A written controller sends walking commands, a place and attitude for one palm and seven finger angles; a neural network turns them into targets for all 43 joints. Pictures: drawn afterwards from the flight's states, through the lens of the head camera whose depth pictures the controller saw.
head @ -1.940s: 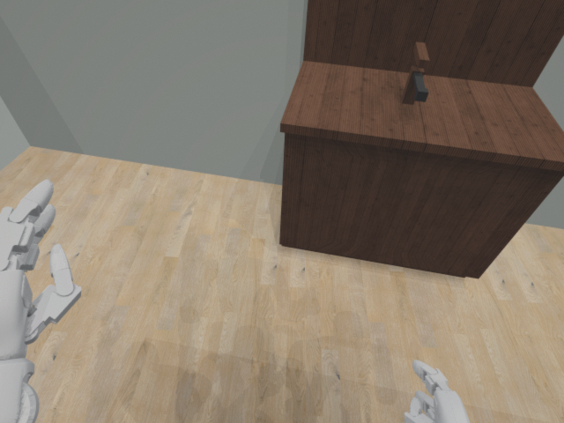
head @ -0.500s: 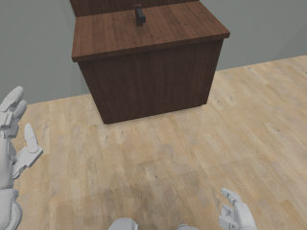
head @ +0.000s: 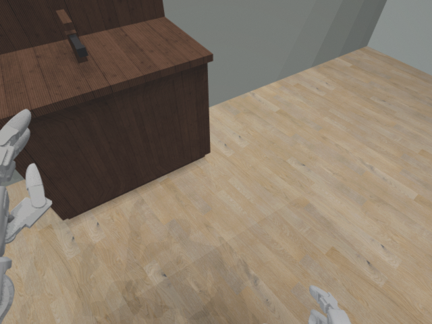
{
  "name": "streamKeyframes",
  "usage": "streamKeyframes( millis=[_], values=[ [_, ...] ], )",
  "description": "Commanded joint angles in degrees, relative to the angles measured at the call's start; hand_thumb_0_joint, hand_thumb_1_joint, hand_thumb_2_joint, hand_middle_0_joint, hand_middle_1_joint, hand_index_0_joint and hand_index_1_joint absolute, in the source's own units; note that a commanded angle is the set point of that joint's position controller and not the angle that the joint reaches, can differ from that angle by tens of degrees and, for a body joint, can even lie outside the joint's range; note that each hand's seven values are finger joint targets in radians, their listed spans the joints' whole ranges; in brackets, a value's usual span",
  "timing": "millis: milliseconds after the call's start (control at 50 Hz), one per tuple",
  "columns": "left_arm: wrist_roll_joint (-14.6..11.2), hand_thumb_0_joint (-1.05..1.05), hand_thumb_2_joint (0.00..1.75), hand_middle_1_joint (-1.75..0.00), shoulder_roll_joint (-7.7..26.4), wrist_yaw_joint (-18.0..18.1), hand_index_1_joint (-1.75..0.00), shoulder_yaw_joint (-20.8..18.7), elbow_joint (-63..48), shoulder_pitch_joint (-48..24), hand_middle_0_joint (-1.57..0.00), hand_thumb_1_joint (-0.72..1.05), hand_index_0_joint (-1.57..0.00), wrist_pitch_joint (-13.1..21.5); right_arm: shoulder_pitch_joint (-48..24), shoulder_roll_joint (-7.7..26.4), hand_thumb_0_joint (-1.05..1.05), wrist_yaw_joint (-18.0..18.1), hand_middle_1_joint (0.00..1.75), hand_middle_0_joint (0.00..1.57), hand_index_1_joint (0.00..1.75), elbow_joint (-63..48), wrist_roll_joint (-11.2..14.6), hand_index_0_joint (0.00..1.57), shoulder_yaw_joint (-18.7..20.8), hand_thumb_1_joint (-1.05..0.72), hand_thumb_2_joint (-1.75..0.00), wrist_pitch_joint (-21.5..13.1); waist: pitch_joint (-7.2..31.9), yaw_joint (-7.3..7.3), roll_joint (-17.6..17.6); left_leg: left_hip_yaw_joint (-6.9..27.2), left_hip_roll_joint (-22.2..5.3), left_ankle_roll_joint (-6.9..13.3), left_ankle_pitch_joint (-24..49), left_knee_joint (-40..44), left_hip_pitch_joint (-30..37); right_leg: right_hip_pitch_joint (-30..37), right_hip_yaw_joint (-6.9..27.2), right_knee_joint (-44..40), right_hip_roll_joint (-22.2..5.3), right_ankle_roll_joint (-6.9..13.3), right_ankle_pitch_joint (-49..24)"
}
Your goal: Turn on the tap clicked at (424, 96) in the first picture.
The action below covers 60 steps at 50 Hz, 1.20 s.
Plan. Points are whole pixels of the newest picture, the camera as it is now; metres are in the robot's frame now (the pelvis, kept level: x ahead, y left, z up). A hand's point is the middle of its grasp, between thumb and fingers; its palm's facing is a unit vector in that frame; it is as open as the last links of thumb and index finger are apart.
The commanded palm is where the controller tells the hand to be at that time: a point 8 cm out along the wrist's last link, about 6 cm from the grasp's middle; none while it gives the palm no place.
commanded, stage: walk to a spot facing it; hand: left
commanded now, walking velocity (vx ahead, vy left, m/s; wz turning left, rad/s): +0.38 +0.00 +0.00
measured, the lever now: (81, 51) +0.88 +0.50 +0.06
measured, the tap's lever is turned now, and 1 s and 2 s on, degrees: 0 0 0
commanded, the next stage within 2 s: turn to face it in 0.42 s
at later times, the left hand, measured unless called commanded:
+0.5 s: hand (97, 126) +0.37 +0.21 +0.20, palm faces +0.36 -0.86 -0.37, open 7.4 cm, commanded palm +0.31 +0.26 +0.21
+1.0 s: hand (119, 94) +0.45 +0.20 +0.20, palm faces +0.43 -0.80 -0.43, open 7.4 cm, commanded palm +0.38 +0.25 +0.21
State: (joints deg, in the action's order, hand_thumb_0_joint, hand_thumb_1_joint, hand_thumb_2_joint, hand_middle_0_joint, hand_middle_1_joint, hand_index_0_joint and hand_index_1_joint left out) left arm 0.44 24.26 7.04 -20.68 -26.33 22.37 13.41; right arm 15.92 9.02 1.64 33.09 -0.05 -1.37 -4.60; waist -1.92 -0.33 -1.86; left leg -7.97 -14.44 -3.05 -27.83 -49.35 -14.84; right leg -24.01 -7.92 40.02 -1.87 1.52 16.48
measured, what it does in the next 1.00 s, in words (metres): walks ahead: left foot, then right foot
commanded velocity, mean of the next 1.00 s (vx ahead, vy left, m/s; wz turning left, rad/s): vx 0.15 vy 0.00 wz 0.19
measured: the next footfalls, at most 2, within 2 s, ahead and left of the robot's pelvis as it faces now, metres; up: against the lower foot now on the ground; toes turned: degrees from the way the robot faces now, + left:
left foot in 0.30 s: +0.19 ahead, +0.12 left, +0.00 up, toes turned +8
right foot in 0.60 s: +0.23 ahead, -0.14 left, +0.00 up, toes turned -12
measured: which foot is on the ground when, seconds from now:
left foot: up 0.00-0.28, down 0.30-0.62, up 0.64-0.90, down 0.92-1.00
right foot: down 0.00-0.34, up 0.36-0.58, down 0.60-0.94, up 0.96-1.00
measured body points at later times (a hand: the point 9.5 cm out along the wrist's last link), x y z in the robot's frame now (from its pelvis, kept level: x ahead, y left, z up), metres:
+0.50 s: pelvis +0.13 -0.01 +0.03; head +0.13 -0.01 +0.48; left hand +0.34 +0.26 +0.22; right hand +0.28 -0.24 -0.06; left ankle +0.15 +0.11 -0.71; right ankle +0.11 -0.12 -0.67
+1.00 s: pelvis +0.24 -0.04 +0.02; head +0.28 -0.03 +0.46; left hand +0.42 +0.24 +0.23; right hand +0.42 -0.29 -0.06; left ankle +0.28 +0.06 -0.71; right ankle +0.19 -0.15 -0.67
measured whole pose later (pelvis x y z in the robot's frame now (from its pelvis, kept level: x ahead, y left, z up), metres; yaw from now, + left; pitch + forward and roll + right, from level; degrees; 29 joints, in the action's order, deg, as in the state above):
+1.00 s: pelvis +0.24 -0.04 +0.02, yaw +3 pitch -1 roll +1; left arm -1.8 23.9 10.2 -21.8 -34.4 26.5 13.2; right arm 9.8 12.2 3.8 32.6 -0.2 2.7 -2.4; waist -6.6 -0.7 2.7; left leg -8.2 -1.7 2.3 -14.0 -35.6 -19.8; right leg -19.6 -5.8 56.1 -4.3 -2.0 32.1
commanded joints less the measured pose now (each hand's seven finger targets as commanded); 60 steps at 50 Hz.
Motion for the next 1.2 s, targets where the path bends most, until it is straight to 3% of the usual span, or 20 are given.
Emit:
streamKeyframes(
  millis=[0, 100, 260, 280, 320, 360, 440, 540, 560, 600, 620, 660, 720, 860, 880, 920, 940, 980, 1040, 1180],
  values=[
    [-1.97, 0.00, 0.90, -0.30, 13.06, 2.30, -0.30, -12.46, -16.05, 0.25, -0.20, 0.90, -0.20, 3.54, -9.12, 8.60, 0.00, 0.19, 0.30, 0.20, 0.30, -7.30, 0.04, 0.20, 3.84, -0.90, -0.90, -2.69, 11.39, 1.59, 10.75, 9.41, 6.60, 1.94, -3.51, -29.62, -28.78, 22.62, 44.59, -23.72, -20.35, 14.22, 11.53],
    [-2.25, 0.00, 0.90, -0.30, 10.16, 2.47, -0.30, -12.72, -18.60, 6.77, -0.20, 0.90, -0.20, 3.73, -9.98, 7.99, 0.00, 0.78, 0.30, 0.20, 0.30, -5.94, -0.08, 0.20, 2.87, -0.90, -0.90, 0.64, 10.21, -0.56, 7.55, 6.64, 4.27, 1.48, 4.55, -9.78, -17.69, 10.58, 21.47, -23.54, -15.41, 10.76, 4.49],
    [-1.70, 0.00, 0.90, -0.30, 5.59, 3.08, -0.30, -5.58, -10.56, 0.10, -0.20, 0.90, -0.20, 2.57, -7.29, 8.68, 0.00, 3.86, 0.30, 0.20, 0.30, -6.80, -0.18, 0.20, 3.59, -0.90, -0.90, -0.58, 4.05, -0.73, 4.05, -0.79, 9.14, 3.92, 9.46, 21.79, 4.37, 4.49, 12.75, -16.97, -8.43, 4.49, 13.19],
    [-1.60, 0.00, 0.90, -0.30, 5.03, 2.89, -0.30, -4.72, -10.31, -1.32, -0.20, 0.90, -0.20, 2.63, -6.84, 9.74, 0.00, 4.19, 0.30, 0.20, 0.30, -7.06, -0.17, 0.20, 3.92, -0.90, -0.90, -0.71, 3.09, -1.00, -0.49, 4.52, 6.41, 5.82, 5.69, 25.52, 5.74, 2.15, 11.58, -11.40, -5.76, 2.94, 12.96],
    [-1.47, 0.00, 0.90, -0.30, 4.72, 2.54, -0.30, -3.99, -11.70, -5.05, -0.20, 0.90, -0.20, 3.50, -7.04, 10.18, 0.00, 3.94, 0.30, 0.20, 0.30, -6.69, 0.04, 0.20, 3.53, -0.90, -0.90, -0.97, 2.67, -1.43, -18.45, 28.86, -7.90, 12.98, -5.22, 37.36, 9.53, -8.19, 2.98, 11.05, 2.10, -0.95, 16.85],
    [-0.55, 0.00, 0.90, -0.30, 6.76, 2.15, -0.30, -4.06, -12.99, -6.81, -0.20, 0.90, -0.20, 3.84, -8.17, 8.52, 0.00, 3.65, 0.30, 0.20, 0.30, -6.39, -0.65, 0.20, 3.06, -0.90, -0.90, -2.45, -1.02, -1.21, -13.23, 33.92, -10.92, 16.58, -6.30, 39.23, 5.68, -11.87, 7.91, 21.70, -1.54, -1.16, 13.19],
    [-0.97, 0.00, 0.90, -0.30, 5.90, 2.38, -0.30, -4.31, -18.59, -0.91, -0.20, 0.90, -0.20, 2.44, -6.76, 9.40, 0.00, 2.81, 0.30, 0.20, 0.30, -5.94, -0.31, 0.20, 3.70, -0.90, -0.90, -3.51, 4.90, 0.42, -11.99, 13.64, -4.67, 12.16, 18.47, 31.77, 8.57, -5.13, 2.33, 9.73, -1.71, -2.24, 9.75],
    [-1.66, 0.00, 0.90, -0.30, 4.68, 2.88, -0.30, -5.13, -12.28, 0.62, -0.20, 0.90, -0.20, 0.71, -6.89, 8.81, 0.00, 2.72, 0.30, 0.20, 0.30, -6.59, 0.35, 0.20, 3.38, -0.90, -0.90, -2.47, 6.51, 0.19, -9.24, 3.87, -0.37, 7.62, 23.83, 21.34, 1.91, 12.59, -3.82, -11.55, 1.66, -2.49, -0.62],
    [-1.58, 0.00, 0.90, -0.30, 5.29, 2.83, -0.30, -5.62, -11.07, -0.37, -0.20, 0.90, -0.20, 0.51, -6.90, 8.41, 0.00, 2.66, 0.30, 0.20, 0.30, -6.50, 0.51, 0.20, 3.35, -0.90, -0.90, -2.05, 6.82, 0.14, -5.28, 2.54, 1.39, 6.58, 22.29, 15.14, -2.38, 17.93, -0.88, -14.77, -0.43, -1.58, -3.62],
    [-1.76, 0.00, 0.90, -0.30, 8.93, 3.06, -0.30, -8.50, -8.41, -0.31, -0.20, 0.90, -0.20, -0.03, -8.28, 6.18, 0.00, 2.45, 0.30, 0.20, 0.30, -7.53, 0.65, 0.20, 2.71, -0.90, -0.90, -1.53, 7.88, 0.79, 18.26, -0.89, 12.66, 2.69, -1.85, -9.13, -20.57, 26.67, 26.64, -20.45, -19.56, 7.34, -21.77],
    [-2.36, 0.00, 0.90, -0.30, 8.32, 2.64, -0.30, -8.07, -8.16, -0.04, -0.20, 0.90, -0.20, 0.22, -8.33, 7.92, 0.00, 2.13, 0.30, 0.20, 0.30, -6.80, 0.48, 0.20, 3.87, -0.90, -0.90, -1.68, 7.31, 1.04, 18.65, 5.56, 11.50, 2.32, -4.07, -16.48, -21.01, 24.25, 28.20, -21.09, -22.36, 8.55, -25.05],
    [-2.47, 0.00, 0.90, -0.30, 7.78, 2.63, -0.30, -7.97, -10.94, 1.98, -0.20, 0.90, -0.20, 1.21, -10.00, 6.57, 0.00, 1.57, 0.30, 0.20, 0.30, -6.41, 0.52, 0.20, 2.43, -0.90, -0.90, -0.41, 5.36, 0.53, 11.94, 8.00, 9.38, 1.32, -1.90, -19.88, -23.05, 23.83, 20.67, -17.94, -22.71, 10.10, -35.33],
    [-1.59, 0.00, 0.90, -0.30, 7.14, 3.38, -0.30, -8.26, -13.81, 4.36, -0.20, 0.90, -0.20, 2.78, -10.83, 5.88, 0.00, 2.01, 0.30, 0.20, 0.30, -6.77, -0.25, 0.20, 1.79, -0.90, -0.90, 0.78, 7.35, 0.54, 11.34, 3.48, 9.64, 1.19, 2.32, -7.06, -17.10, 22.91, 7.37, -14.76, -17.84, 6.01, -45.91],
    [-2.06, 0.00, 0.90, -0.30, 7.01, 5.34, -0.30, -7.73, -21.79, 4.26, -0.20, 0.90, -0.20, 2.43, -7.63, 6.50, 0.00, 3.28, 0.30, 0.20, 0.30, -9.28, -0.37, 0.20, 3.60, -0.90, -0.90, 0.45, 13.14, -0.28, 6.85, -2.49, 14.23, 2.15, 20.44, 21.53, 2.07, 21.09, 1.09, -3.52, -14.51, 1.33, -42.74],
    [-2.28, 0.00, 0.90, -0.30, 7.89, 5.56, -0.30, -8.17, -22.64, 3.27, -0.20, 0.90, -0.20, 2.66, -6.78, 7.33, 0.00, 3.54, 0.30, 0.20, 0.30, -9.40, -0.20, 0.20, 4.29, -0.90, -0.90, 0.37, 15.35, -1.26, 2.58, 0.79, 11.06, 3.83, 32.76, 23.87, 9.92, 16.29, -0.21, 4.60, -11.92, -1.37, -37.05],
    [-3.00, 0.00, 0.90, -0.30, 7.69, 4.76, -0.30, -7.74, -21.33, 3.79, -0.20, 0.90, -0.20, 3.64, -5.64, 9.47, 0.00, 2.23, 0.30, 0.20, 0.30, -9.63, 0.48, 0.20, 5.33, -0.90, -0.90, -0.64, 16.00, 0.75, -15.05, 27.24, -8.90, 16.35, 72.29, 24.32, 19.52, -1.86, 4.24, 23.50, -1.07, -4.51, 20.45],
    [-2.28, 0.00, 0.90, -0.30, 9.36, 4.02, -0.30, -9.33, -19.87, 5.45, -0.20, 0.90, -0.20, 3.63, -5.95, 8.87, 0.00, 1.67, 0.30, 0.20, 0.30, -8.91, -0.13, 0.20, 4.97, -0.90, -0.90, -1.80, 14.41, 0.04, -14.47, 31.19, -9.63, 17.35, 70.91, 24.83, 19.13, -5.97, 7.26, 26.93, -0.71, -4.65, 21.89],
    [-1.99, 0.00, 0.90, -0.30, 8.45, 3.40, -0.30, -8.49, -21.14, 4.72, -0.20, 0.90, -0.20, 3.16, -6.74, 9.53, 0.00, 0.53, 0.30, 0.20, 0.30, -7.72, 0.49, 0.20, 5.56, -0.90, -0.90, -1.84, 12.94, -0.12, -9.22, 24.09, -7.16, 16.36, 58.93, 23.77, 16.07, -7.19, 8.18, 23.55, -2.13, -4.71, 16.88],
    [-2.90, 0.00, 0.90, -0.30, 6.41, 2.80, -0.30, -7.61, -21.83, 7.71, -0.20, 0.90, -0.20, 2.15, -6.88, 9.52, 0.00, -0.02, 0.30, 0.20, 0.30, -7.95, 0.65, 0.20, 5.18, -0.90, -0.90, -2.54, 10.40, 0.21, -12.61, 14.57, -1.03, 11.77, 45.21, 26.06, 4.24, 2.17, 3.90, 12.88, -0.56, -4.99, 9.06],
    [-3.47, 0.00, 0.90, -0.30, 4.45, 2.46, -0.30, -4.90, -13.66, 2.17, -0.20, 0.90, -0.20, 0.49, -6.62, 9.27, 0.00, 1.53, 0.30, 0.20, 0.30, -6.96, 0.88, 0.20, 3.59, -0.90, -0.90, -4.15, 6.34, 0.48, -9.80, 12.87, 0.75, 8.60, 22.47, 25.29, -5.52, 14.69, 1.36, -9.30, 1.51, -5.56, 2.97]
  ],
)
